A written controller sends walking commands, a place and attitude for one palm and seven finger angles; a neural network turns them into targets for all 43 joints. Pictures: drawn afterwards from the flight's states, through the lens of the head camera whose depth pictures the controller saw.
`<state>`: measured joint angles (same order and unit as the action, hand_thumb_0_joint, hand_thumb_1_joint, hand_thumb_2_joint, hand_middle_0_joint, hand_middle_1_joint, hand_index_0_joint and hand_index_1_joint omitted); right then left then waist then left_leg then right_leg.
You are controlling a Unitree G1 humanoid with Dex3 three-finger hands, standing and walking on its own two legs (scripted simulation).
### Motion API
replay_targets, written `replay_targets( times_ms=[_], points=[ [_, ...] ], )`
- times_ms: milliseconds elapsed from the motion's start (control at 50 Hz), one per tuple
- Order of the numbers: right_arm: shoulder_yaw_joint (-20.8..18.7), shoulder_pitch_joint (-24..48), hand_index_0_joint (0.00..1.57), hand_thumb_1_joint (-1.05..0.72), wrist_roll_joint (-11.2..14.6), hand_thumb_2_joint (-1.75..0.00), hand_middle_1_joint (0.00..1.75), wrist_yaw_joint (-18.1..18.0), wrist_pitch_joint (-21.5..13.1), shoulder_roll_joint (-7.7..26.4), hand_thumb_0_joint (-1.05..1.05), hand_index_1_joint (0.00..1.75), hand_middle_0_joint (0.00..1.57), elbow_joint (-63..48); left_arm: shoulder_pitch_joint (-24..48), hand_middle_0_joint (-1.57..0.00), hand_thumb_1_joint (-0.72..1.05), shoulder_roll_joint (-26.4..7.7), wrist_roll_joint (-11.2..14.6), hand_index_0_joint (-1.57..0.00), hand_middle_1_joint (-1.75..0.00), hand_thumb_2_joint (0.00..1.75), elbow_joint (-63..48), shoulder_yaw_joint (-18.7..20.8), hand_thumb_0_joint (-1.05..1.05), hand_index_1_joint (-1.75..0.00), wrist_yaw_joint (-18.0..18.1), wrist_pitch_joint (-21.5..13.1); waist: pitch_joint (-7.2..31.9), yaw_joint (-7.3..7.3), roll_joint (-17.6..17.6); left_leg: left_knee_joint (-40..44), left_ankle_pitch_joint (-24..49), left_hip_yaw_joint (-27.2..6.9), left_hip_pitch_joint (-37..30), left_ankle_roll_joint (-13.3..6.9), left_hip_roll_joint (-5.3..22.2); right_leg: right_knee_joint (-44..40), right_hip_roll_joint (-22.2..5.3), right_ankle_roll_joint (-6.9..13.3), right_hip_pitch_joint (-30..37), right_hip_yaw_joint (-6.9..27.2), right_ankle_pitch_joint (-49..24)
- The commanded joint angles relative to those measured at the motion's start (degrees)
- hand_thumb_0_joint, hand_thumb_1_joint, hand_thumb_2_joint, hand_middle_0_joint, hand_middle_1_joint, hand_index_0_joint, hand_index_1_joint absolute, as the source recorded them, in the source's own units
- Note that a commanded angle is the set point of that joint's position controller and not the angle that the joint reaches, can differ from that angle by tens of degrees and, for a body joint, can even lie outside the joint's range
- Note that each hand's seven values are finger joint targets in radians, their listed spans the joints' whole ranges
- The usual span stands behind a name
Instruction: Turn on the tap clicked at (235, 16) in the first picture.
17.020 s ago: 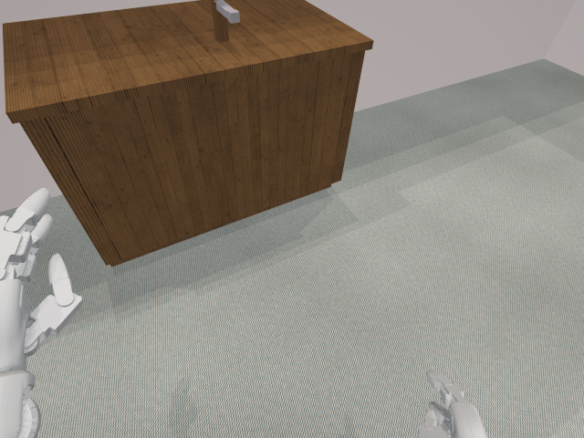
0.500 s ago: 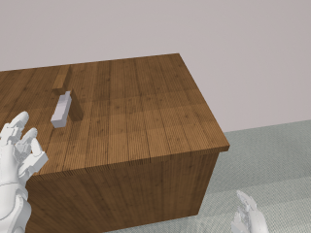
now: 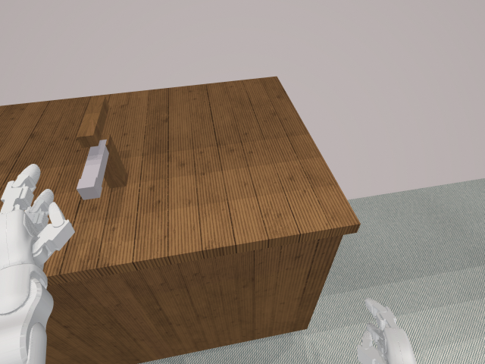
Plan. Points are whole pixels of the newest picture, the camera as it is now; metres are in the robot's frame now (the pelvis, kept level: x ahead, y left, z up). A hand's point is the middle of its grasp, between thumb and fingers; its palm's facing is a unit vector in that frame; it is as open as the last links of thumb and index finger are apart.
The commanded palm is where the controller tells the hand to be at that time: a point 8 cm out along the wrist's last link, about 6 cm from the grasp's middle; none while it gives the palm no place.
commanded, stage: reach beside the lever's end, fingers flat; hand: left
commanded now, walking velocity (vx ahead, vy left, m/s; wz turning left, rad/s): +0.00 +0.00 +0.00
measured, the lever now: (89, 188) +0.35 +0.31 +0.12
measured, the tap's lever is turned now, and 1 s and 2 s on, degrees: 0 0 7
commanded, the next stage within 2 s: push the lever round in 1.08 s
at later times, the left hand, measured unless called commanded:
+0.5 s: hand (63, 211) +0.29 +0.32 +0.12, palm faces +0.52 -0.85 -0.10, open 7.8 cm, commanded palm +0.25 +0.36 +0.12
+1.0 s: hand (69, 203) +0.32 +0.34 +0.11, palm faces +0.51 -0.86 -0.09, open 7.8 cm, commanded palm +0.27 +0.37 +0.11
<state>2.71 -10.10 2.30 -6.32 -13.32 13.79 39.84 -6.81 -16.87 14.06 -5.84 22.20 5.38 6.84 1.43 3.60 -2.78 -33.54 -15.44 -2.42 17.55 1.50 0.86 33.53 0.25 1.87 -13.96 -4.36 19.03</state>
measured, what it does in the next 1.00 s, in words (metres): stands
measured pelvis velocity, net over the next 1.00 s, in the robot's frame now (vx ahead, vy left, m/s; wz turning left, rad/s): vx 0.00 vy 0.01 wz -0.01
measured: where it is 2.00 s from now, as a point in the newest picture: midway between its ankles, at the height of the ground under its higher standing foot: outside the picture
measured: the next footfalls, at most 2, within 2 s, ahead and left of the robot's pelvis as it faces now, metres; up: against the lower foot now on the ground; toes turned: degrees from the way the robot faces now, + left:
none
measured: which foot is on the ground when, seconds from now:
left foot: down 0.00-1.00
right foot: down 0.00-1.00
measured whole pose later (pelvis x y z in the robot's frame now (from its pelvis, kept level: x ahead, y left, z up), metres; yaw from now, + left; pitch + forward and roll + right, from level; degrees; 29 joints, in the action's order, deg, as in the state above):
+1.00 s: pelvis +0.00 +0.01 -0.01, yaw -1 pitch +4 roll -1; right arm 0.9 -15.2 2.4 -5.2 -10.8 15.3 40.1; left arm 8.6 -22.7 12.2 21.2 28.9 0.0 -4.2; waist 2.3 0.5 -2.3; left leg -37.8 -16.8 -1.9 25.1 0.8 1.2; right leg 36.2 0.5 1.2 -21.0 -3.7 19.2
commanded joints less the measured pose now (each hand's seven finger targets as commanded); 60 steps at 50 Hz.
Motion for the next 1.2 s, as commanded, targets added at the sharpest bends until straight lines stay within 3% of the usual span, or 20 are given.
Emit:
replay_targets(
  times_ms=[0, 60, 120, 180, 300, 360, 400, 440, 540, 580, 660, 700, 860, 880, 960, 980, 1040, 1060, 1100, 1180],
  points=[
    [-2.7, 6.9, 0.20, -0.90, 0.3, -0.90, 0.30, -0.8, -2.8, 6.8, 0.00, 0.30, 0.20, -8.7, 13.3, -0.17, 0.90, -12.8, -0.3, -0.17, -0.21, 0.90, -10.4, 4.8, 0.00, -0.21, -0.6, -5.6, 8.7, -0.58, -0.6, 3.6, 9.2, 0.4, -5.6, -2.3, -1.7, -5.9, -0.2, -0.8, -1.2, 1.0, -13.1],
    [-2.8, 6.6, 0.20, -0.90, 0.4, -0.90, 0.30, -0.9, -2.9, 6.9, 0.00, 0.30, 0.20, -8.1, 15.6, -0.17, 0.90, -15.3, -0.5, -0.17, -0.20, 0.90, -8.8, 6.7, 0.00, -0.20, -0.7, -6.4, 9.0, -0.52, -2.3, 3.6, 8.7, 0.3, -5.6, -2.3, -1.9, -6.0, -0.2, -0.7, -1.3, 1.3, -12.6],
    [-3.2, 5.8, 0.20, -0.90, 0.3, -0.90, 0.30, -0.8, -2.7, 7.4, 0.00, 0.30, 0.20, -8.0, 15.1, -0.16, 0.90, -15.8, -0.2, -0.16, -0.19, 0.90, -5.4, 7.4, 0.00, -0.19, -1.3, -6.8, 9.4, -0.58, 0.2, 3.2, 8.7, 0.5, -4.5, -2.5, -1.9, -6.0, -0.2, -0.8, -1.1, 1.3, -13.2],
    [-3.0, 5.6, 0.20, -0.90, 0.4, -0.90, 0.30, -0.7, -2.6, 7.2, 0.00, 0.30, 0.20, -8.0, 18.5, -0.16, 0.90, -16.5, -0.6, -0.16, -0.18, 0.90, -5.1, 7.3, 0.00, -0.18, -1.6, -7.9, 9.7, -0.72, -2.4, 3.3, 8.7, 0.4, -4.8, -2.5, -2.1, -5.6, -0.2, -0.7, -1.2, 1.5, -13.0],
    [-3.3, 4.3, 0.20, -0.90, 0.5, -0.90, 0.30, -1.0, -2.3, 8.1, 0.00, 0.30, 0.20, -7.1, 22.6, -0.16, 0.90, -18.9, -0.3, -0.16, -0.17, 0.90, 3.2, 8.6, 0.00, -0.17, -2.8, -9.2, 9.4, -1.79, 0.8, 2.5, 6.2, 0.5, -2.4, -2.9, -2.3, -6.0, 0.0, -1.1, -2.5, 1.9, -11.1],
    [-3.4, 3.6, 0.20, -0.90, 0.6, -0.90, 0.30, -0.8, -2.1, 8.2, 0.00, 0.30, 0.20, -7.1, 24.3, -0.15, 0.90, -21.5, -0.7, -0.15, -0.16, 0.90, 5.1, 10.3, 0.00, -0.16, -3.8, -10.3, 10.5, -1.35, -2.4, 2.1, 6.8, 0.7, -2.3, -2.8, -2.3, -5.6, -0.1, -0.8, -2.1, 2.2, -11.9],
    [-3.6, 3.1, 0.20, -0.90, 0.5, -0.90, 0.30, -0.6, -2.2, 8.3, 0.00, 0.30, 0.20, -7.4, 25.5, -0.15, 0.90, -20.1, -0.9, -0.15, -0.16, 0.90, 5.3, 8.5, 0.00, -0.16, -4.3, -11.0, 12.0, -1.83, -2.6, 1.8, 7.5, 0.7, -2.8, -2.8, -2.2, -5.0, 0.0, -0.9, -2.3, 2.1, -12.7],
    [-3.6, 2.3, 0.20, -0.90, 0.5, -0.90, 0.30, -0.6, -2.1, 8.6, 0.00, 0.30, 0.20, -7.1, 25.8, -0.15, 0.90, -21.2, -0.5, -0.15, -0.15, 0.90, 8.2, 9.5, 0.00, -0.15, -4.6, -11.5, 11.3, -2.02, -0.6, 1.6, 6.6, 0.3, -1.6, -2.9, -2.2, -5.1, 0.2, -0.9, -2.9, 2.1, -11.8],
    [-3.9, 1.2, 0.20, -0.90, 0.6, -0.90, 0.30, -0.6, -1.8, 9.1, 0.00, 0.30, 0.20, -7.0, 29.4, -0.15, 0.90, -23.5, -0.9, -0.15, -0.15, 0.90, 11.9, 10.6, 0.00, -0.15, -5.0, -12.7, 11.7, -2.40, -0.6, 1.3, 5.3, 0.3, -0.5, -3.1, -2.2, -4.7, 0.2, -1.0, -3.6, 2.3, -10.5],
    [-3.9, 0.9, 0.20, -0.90, 0.4, -0.90, 0.30, -0.3, -1.6, 8.9, 0.00, 0.30, 0.20, -7.1, 30.0, -0.15, 0.90, -23.4, -1.6, -0.15, -0.15, 0.90, 11.2, 10.4, 0.00, -0.15, -4.8, -13.6, 13.1, -2.29, -3.3, 1.1, 6.2, 0.3, -1.3, -3.0, -2.2, -4.1, 0.2, -0.9, -3.4, 2.3, -11.4],
    [-4.0, 0.1, 0.20, -0.90, 0.6, -0.90, 0.30, -0.4, -1.0, 9.3, 0.00, 0.30, 0.20, -6.5, 31.7, -0.15, 0.90, -25.8, -1.7, -0.15, -0.15, 0.90, 15.7, 12.3, 0.00, -0.15, -4.9, -14.3, 11.4, -2.75, -2.0, 0.9, 4.5, 0.1, 0.7, -3.1, -2.0, -4.2, 0.4, -1.0, -4.8, 2.3, -9.6],
    [-4.1, -0.3, 0.20, -0.90, 0.5, -0.90, 0.30, -0.2, -1.0, 9.3, 0.00, 0.30, 0.20, -7.0, 32.6, -0.15, 0.90, -23.6, -1.6, -0.15, -0.15, 0.90, 15.6, 10.1, 0.00, -0.15, -5.3, -14.7, 12.3, -2.97, -1.6, 0.7, 5.0, 0.1, 0.3, -3.2, -2.0, -3.9, 0.4, -1.0, -4.8, 2.3, -10.4],
    [-4.5, -1.0, 0.20, -0.90, 0.3, -0.90, 0.30, 0.3, -0.4, 9.2, 0.00, 0.30, 0.20, -7.6, 30.4, -0.15, 0.90, -25.4, -1.9, -0.15, -0.15, 0.90, 13.6, 12.3, 0.00, -0.15, -5.2, -16.0, 15.1, -2.00, -3.8, 0.3, 8.5, -0.1, -0.8, -3.0, -1.7, -2.6, 0.7, -0.7, -3.5, 1.9, -13.0],
    [-4.6, -1.1, 0.20, -0.90, 0.2, -0.90, 0.30, 0.3, -0.3, 9.1, 0.00, 0.30, 0.20, -7.7, 28.8, -0.15, 0.90, -23.3, -1.9, -0.15, -0.15, 0.90, 14.1, 10.9, 0.00, -0.15, -5.2, -15.7, 15.1, -2.25, -3.2, 0.3, 8.7, 0.1, -1.0, -3.1, -1.7, -2.5, 0.8, -0.8, -3.9, 1.8, -13.2],
    [-4.6, -0.9, 0.20, -0.90, 0.5, -0.90, 0.30, 0.5, -0.4, 9.5, 0.00, 0.30, 0.20, -7.8, 30.0, -0.15, 0.90, -24.7, -1.3, -0.15, -0.15, 0.90, 13.2, 11.6, 0.00, -0.15, -4.7, -15.4, 13.4, -1.99, -3.7, 0.9, 8.0, -0.7, -0.4, -2.8, -1.8, -2.8, 0.8, -0.5, -4.4, 1.4, -11.8],
    [-4.5, -0.8, 0.20, -0.90, 0.3, -0.90, 0.30, 0.5, -0.4, 9.0, 0.00, 0.30, 0.20, -7.9, 29.3, -0.15, 0.90, -21.7, -1.8, -0.15, -0.15, 0.90, 12.4, 9.7, 0.00, -0.15, -4.8, -15.4, 13.7, -2.58, -3.8, 0.8, 7.9, -0.5, -1.4, -2.9, -1.5, -2.5, 0.9, -0.7, -5.0, 1.6, -11.8],
    [-4.4, -0.5, 0.20, -0.90, 0.3, -0.90, 0.30, 0.3, -0.5, 9.2, 0.00, 0.30, 0.20, -7.7, 29.9, -0.15, 0.90, -21.5, -1.7, -0.15, -0.15, 0.90, 11.8, 9.3, 0.00, -0.15, -4.5, -15.1, 12.9, -3.07, -2.8, 0.9, 6.8, -0.6, -1.0, -2.9, -1.4, -2.8, 0.9, -0.8, -5.9, 1.5, -10.6],
    [-4.5, -0.9, 0.20, -0.90, 0.4, -0.90, 0.30, 0.3, -0.4, 9.5, 0.00, 0.30, 0.20, -7.5, 30.0, -0.15, 0.90, -24.0, -1.4, -0.15, -0.15, 0.90, 13.2, 11.3, 0.00, -0.15, -4.0, -14.7, 12.1, -2.31, -1.8, 1.3, 6.6, -1.2, 0.0, -2.7, -1.5, -2.9, 0.9, -0.6, -5.4, 1.2, -10.3],
    [-4.3, -0.5, 0.20, -0.90, 0.3, -0.90, 0.30, 0.0, -0.3, 9.2, 0.00, 0.30, 0.20, -7.5, 32.2, -0.15, 0.90, -21.1, -2.0, -0.15, -0.15, 0.90, 12.6, 8.7, 0.00, -0.15, -4.1, -14.8, 12.4, -3.60, -1.5, 1.0, 5.5, -0.7, -0.6, -2.9, -1.5, -2.9, 0.8, -0.9, -6.5, 1.6, -9.6],
    [-4.3, -0.7, 0.20, -0.90, 0.0, -0.90, 0.30, 0.1, -0.1, 9.0, 0.00, 0.30, 0.20, -7.3, 32.8, -0.15, 0.90, -22.4, -2.9, -0.15, -0.15, 0.90, 11.4, 9.5, 0.00, -0.15, -3.8, -15.2, 15.3, -3.10, -4.3, 0.5, 9.0, -0.9, -2.5, -2.6, -1.5, -2.0, 0.8, -0.5, -5.2, 1.6, -12.3]
  ],
)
